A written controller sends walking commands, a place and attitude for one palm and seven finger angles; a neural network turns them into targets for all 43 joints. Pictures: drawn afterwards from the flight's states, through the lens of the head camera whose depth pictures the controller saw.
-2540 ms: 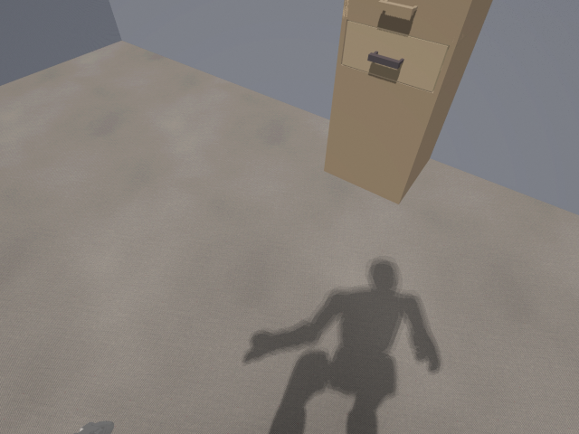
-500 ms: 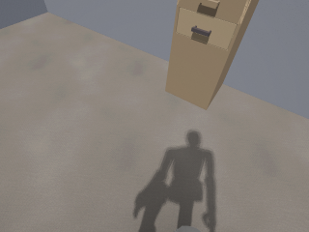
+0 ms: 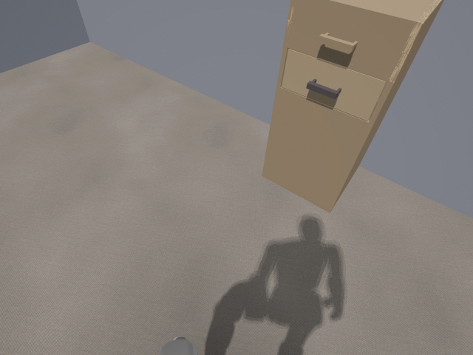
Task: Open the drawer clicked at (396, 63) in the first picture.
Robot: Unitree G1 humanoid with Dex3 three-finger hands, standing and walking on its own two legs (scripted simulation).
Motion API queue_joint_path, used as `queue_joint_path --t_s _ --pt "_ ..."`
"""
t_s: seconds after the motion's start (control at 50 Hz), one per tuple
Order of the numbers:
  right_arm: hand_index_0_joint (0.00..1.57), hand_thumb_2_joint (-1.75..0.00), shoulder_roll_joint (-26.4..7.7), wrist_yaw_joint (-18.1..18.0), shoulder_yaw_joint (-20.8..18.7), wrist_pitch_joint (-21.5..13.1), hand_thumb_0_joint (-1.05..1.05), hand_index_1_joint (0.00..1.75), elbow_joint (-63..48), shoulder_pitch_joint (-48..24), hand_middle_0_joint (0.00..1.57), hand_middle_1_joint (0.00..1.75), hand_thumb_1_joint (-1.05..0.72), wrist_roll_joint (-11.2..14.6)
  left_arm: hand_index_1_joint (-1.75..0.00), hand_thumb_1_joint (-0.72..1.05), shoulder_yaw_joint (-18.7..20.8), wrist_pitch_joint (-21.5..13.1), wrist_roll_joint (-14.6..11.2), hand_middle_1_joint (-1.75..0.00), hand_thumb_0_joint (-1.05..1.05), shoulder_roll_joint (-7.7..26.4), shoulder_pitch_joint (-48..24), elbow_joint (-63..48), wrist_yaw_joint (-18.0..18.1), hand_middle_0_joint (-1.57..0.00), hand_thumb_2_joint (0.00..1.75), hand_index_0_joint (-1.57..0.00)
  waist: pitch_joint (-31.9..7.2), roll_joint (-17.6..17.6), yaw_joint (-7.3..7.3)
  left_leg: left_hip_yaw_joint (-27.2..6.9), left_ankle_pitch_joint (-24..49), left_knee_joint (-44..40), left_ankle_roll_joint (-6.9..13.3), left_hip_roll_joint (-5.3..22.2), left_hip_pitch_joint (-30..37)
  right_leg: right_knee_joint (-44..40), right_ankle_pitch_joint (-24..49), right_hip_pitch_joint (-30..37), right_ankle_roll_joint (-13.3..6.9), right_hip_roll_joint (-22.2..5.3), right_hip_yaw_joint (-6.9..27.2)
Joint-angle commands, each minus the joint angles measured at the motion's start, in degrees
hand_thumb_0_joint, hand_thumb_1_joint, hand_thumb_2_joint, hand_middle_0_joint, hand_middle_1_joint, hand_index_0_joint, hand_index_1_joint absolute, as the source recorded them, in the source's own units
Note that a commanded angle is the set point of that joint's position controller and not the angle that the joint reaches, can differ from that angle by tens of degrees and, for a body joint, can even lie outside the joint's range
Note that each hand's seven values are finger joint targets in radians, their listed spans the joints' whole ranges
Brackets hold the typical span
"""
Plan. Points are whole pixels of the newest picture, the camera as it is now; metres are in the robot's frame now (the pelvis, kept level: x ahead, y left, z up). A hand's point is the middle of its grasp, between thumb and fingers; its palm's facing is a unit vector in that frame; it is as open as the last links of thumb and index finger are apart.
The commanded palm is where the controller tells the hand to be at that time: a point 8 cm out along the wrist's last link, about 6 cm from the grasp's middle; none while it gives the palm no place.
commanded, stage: walk to a spot facing it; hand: left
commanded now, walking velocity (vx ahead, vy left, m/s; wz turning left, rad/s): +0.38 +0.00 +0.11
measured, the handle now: (324, 87) +1.07 -0.30 -0.09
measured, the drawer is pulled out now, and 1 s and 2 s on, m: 0.00 0.00 0.00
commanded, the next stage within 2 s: turn to face it in 0.36 s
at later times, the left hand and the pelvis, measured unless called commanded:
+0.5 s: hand (140, 304) +0.25 +0.22 -0.17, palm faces -0.02 -0.98 -0.18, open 7.3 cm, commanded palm none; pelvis +0.21 +0.04 +0.00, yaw -5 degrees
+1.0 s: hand (187, 221) +0.46 +0.15 -0.16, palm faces -0.26 -0.94 -0.21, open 7.4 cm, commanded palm none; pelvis +0.32 +0.00 +0.00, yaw -19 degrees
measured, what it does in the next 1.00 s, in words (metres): walks ahead, turning right: left foot, then right foot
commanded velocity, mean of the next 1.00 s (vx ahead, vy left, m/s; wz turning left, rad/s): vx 0.13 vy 0.00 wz -0.42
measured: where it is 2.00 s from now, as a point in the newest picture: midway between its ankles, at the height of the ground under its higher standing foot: (240, 314)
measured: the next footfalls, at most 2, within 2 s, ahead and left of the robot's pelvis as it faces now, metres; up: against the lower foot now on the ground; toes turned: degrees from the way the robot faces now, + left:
left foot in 0.14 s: +0.21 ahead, +0.14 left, +0.00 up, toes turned +10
right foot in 0.64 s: +0.39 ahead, -0.12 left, +0.00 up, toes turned -18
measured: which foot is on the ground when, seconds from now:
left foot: up 0.00-0.12, down 0.14-0.64, up 0.66-1.00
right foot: down 0.00-0.14, up 0.16-0.62, down 0.64-1.00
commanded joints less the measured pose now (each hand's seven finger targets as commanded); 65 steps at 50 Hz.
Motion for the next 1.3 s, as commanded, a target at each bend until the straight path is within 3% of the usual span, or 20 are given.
queue_joint_path --t_s 0.0,0.04,0.08,0.1,0.12,0.14,0.24,0.5,0.58,0.6,0.62,0.66,0.74,0.84,1.04,1.06,1.1,1.12,1.18,1.28 --pt "0.20 -0.90 -0.6 1.5 0.7 -1.1 0.00 0.30 -3.2 -1.4 0.20 0.30 -0.90 0.1 -0.30 0.90 1.0 -0.8 0.3 -0.30 0.00 7.3 5.1 -1.3 -0.1 -0.20 0.90 -0.20 6.5 -4.5 1.62 1.8 1.2 -10.7 0.8 -1.0 4.4 -12.0 5.6 -3.2 -6.0 -16.7 10.3" --pt "0.20 -0.90 -1.7 1.4 0.5 -1.6 0.00 0.30 -3.9 -2.0 0.20 0.30 -0.90 0.2 -0.30 0.90 1.1 -0.5 0.4 -0.30 0.00 7.6 6.1 -0.7 0.0 -0.20 0.90 -0.20 6.9 -3.9 1.21 2.6 -0.8 -14.7 1.7 -1.8 7.8 -8.7 10.4 -1.0 -5.8 -17.4 10.3" --pt "0.20 -0.90 -4.5 0.7 -0.1 -2.3 0.00 0.30 -0.9 7.3 0.20 0.30 -0.90 -0.2 -0.30 0.90 1.2 -0.2 -0.1 -0.30 0.00 7.7 5.6 -0.7 0.0 -0.20 0.90 -0.20 2.3 -0.1 -3.41 4.6 0.7 -21.7 2.6 -4.8 24.3 5.8 18.9 -4.4 -3.4 -13.5 5.3" --pt "0.20 -0.90 -9.6 0.0 -1.5 -2.7 0.00 0.30 1.1 15.4 0.20 0.30 -0.90 -0.8 -0.30 0.90 1.0 -0.1 -0.5 -0.30 0.00 5.8 6.9 -1.5 -0.5 -0.20 0.90 -0.20 -3.6 9.1 -6.37 -6.9 -2.2 -26.5 6.0 2.9 37.7 21.7 13.4 -12.9 -0.5 -8.4 1.6" --pt "0.20 -0.90 -16.1 -0.6 -2.7 -2.5 0.00 0.30 2.3 21.0 0.20 0.30 -0.90 -0.8 -0.30 0.90 0.4 -0.1 -0.9 -0.30 0.00 2.9 7.2 -3.4 -1.0 -0.20 0.90 -0.20 -6.7 21.5 -6.95 -27.7 -0.8 -34.5 11.8 17.3 44.9 40.8 -16.2 -26.0 1.8 -1.3 0.8" --pt "0.20 -0.90 -15.4 -1.0 -2.3 -1.9 0.00 0.30 2.4 20.0 0.20 0.30 -0.90 -0.1 -0.30 0.90 0.5 0.3 -0.3 -0.30 0.00 4.9 3.1 -4.9 -0.6 -0.20 0.90 -0.20 -5.5 15.3 -7.10 -30.0 -9.0 -37.5 13.1 18.9 39.9 49.1 -18.1 -28.6 0.8 -2.8 7.5" --pt "0.20 -0.90 -5.4 -1.9 0.4 -3.7 0.00 0.30 0.4 6.9 0.20 0.30 -0.90 0.3 -0.30 0.90 0.9 2.3 0.4 -0.30 0.00 1.1 5.3 -1.2 -1.6 -0.20 0.90 -0.20 3.4 5.0 0.85 -8.5 -2.0 -41.4 7.2 10.3 21.5 46.7 -0.7 -25.0 2.1 -8.5 10.5" --pt "0.20 -0.90 -6.7 -2.5 -0.4 -2.8 0.00 0.30 3.6 11.8 0.20 0.30 -0.90 -0.1 -0.30 0.90 1.6 4.3 0.2 -0.30 0.00 0.3 -7.2 -6.8 -2.2 -0.20 0.90 -0.20 7.2 7.2 -0.80 7.1 21.7 -35.3 7.8 11.0 29.1 17.7 3.9 -22.7 2.1 -5.8 5.0" --pt "0.20 -0.90 -8.6 -2.4 -0.8 -1.8 0.00 0.30 2.3 10.0 0.20 0.30 -0.90 0.5 -0.30 0.90 2.4 3.0 0.5 -0.30 0.00 4.5 3.3 -4.6 -2.1 -0.20 0.90 -0.20 -0.4 3.8 5.16 11.3 31.6 -12.9 3.6 8.7 26.4 7.3 9.6 -2.4 0.2 -1.2 1.6" --pt "0.20 -0.90 -6.7 -1.8 -0.5 -1.7 0.00 0.30 1.1 11.1 0.20 0.30 -0.90 1.1 -0.30 0.90 3.7 2.1 0.7 -0.30 0.00 10.6 9.2 -3.3 -1.5 -0.20 0.90 -0.20 -6.3 -7.7 7.41 13.4 14.7 3.2 0.3 4.9 13.9 5.9 25.3 12.2 -3.3 -10.9 12.5" --pt "0.20 -0.90 -3.5 -2.0 0.0 -1.8 0.00 0.30 -0.9 11.7 0.20 0.30 -0.90 1.4 -0.30 0.90 4.7 1.9 -0.4 -0.30 0.00 16.1 13.2 -2.8 -0.9 -0.20 0.90 -0.20 -11.5 -18.1 6.77 9.8 -24.0 22.2 -2.9 -4.6 0.2 2.5 52.1 20.3 -12.2 -26.1 34.9" --pt "0.20 -0.90 -4.4 -2.9 -0.1 -0.6 0.00 0.30 -2.4 6.2 0.20 0.30 -0.90 1.3 -0.30 0.90 4.5 3.0 -1.2 -0.30 0.00 14.8 5.9 -5.6 0.4 -0.20 0.90 -0.20 -9.1 -10.6 5.54 -2.4 -20.3 27.0 -2.6 -0.9 -1.0 -2.0 37.2 9.6 -13.9 -24.2 33.6" --pt "0.20 -0.90 -4.0 -2.3 -0.1 1.9 0.00 0.30 -1.4 8.0 0.20 0.30 -0.90 0.2 -0.30 0.90 3.2 3.4 -0.4 -0.30 0.00 9.8 -6.7 -9.4 0.9 -0.20 0.90 -0.20 -3.3 -5.0 -0.69 -2.4 -11.0 16.1 -3.5 0.4 5.7 -5.8 21.6 -8.2 -8.2 -16.1 21.7" --pt "0.20 -0.90 -5.1 -1.9 -0.3 2.8 0.00 0.30 -3.8 5.5 0.20 0.30 -0.90 -0.1 -0.30 0.90 3.4 4.1 -0.1 -0.30 0.00 10.5 -6.9 -10.2 0.1 -0.20 0.90 -0.20 -2.5 -6.8 -0.31 -2.3 -7.5 9.6 -4.2 -1.5 4.5 -8.2 7.3 -9.8 -7.0 -12.7 23.7" --pt "0.20 -0.90 -6.2 -2.7 0.1 1.3 0.00 0.30 -8.1 2.5 0.20 0.30 -0.90 1.2 -0.30 0.90 4.2 5.8 -0.1 -0.30 0.00 12.0 -7.0 -13.1 -0.2 -0.20 0.90 -0.20 -3.6 -8.0 0.18 -1.8 -6.7 -19.8 -2.2 -6.3 18.1 -2.2 12.7 -9.4 -6.4 -10.6 30.7" --pt "0.20 -0.90 -6.8 -2.9 0.1 0.9 0.00 0.30 -7.5 5.0 0.20 0.30 -0.90 1.2 -0.30 0.90 4.1 6.0 -0.5 -0.30 0.00 11.3 -7.7 -13.7 -0.3 -0.20 0.90 -0.20 -3.9 -6.0 -1.15 -1.4 -2.7 -27.0 -1.7 -5.7 25.0 0.2 10.7 -13.4 -4.1 -8.4 28.9" --pt "0.20 -0.90 -15.2 -2.9 -1.2 0.8 0.00 0.30 -9.3 4.4 0.20 0.30 -0.90 0.1 -0.30 0.90 3.0 6.2 -1.0 -0.30 0.00 6.1 -6.2 -15.6 -1.2 -0.20 0.90 -0.20 -1.6 18.0 -0.71 -23.1 -1.2 -39.5 6.5 15.8 29.3 20.8 -12.9 -28.0 2.6 3.5 14.3" --pt "0.20 -0.90 -14.5 -3.1 -1.0 1.1 0.00 0.30 -9.6 2.0 0.20 0.30 -0.90 0.0 -0.30 0.90 3.5 6.9 0.1 -0.30 0.00 8.5 -7.3 -14.7 -1.0 -0.20 0.90 -0.20 0.8 16.3 -1.35 -23.4 -2.1 -40.6 8.5 18.4 21.4 32.0 -15.5 -26.2 3.7 1.3 15.3" --pt "0.20 -0.90 -10.2 -3.4 0.5 0.4 0.00 0.30 -10.5 -3.2 0.20 0.30 -0.90 -0.1 -0.30 0.90 4.1 6.9 0.3 -0.30 0.00 7.9 -3.0 -11.8 -1.8 -0.20 0.90 -0.20 1.2 6.7 2.71 -9.4 11.1 -36.3 7.4 9.5 21.7 43.8 -7.3 -26.0 4.8 -0.2 14.0" --pt "0.20 -0.90 -9.6 -3.5 0.1 -0.1 0.00 0.30 -6.2 5.3 0.20 0.30 -0.90 0.3 -0.30 0.90 2.5 6.8 -0.3 -0.30 0.00 5.7 -5.5 -10.9 -1.5 -0.20 0.90 -0.20 -2.4 8.1 -0.40 -3.1 36.2 -30.8 8.5 8.5 33.4 36.5 -7.6 -25.1 6.0 -1.7 11.0"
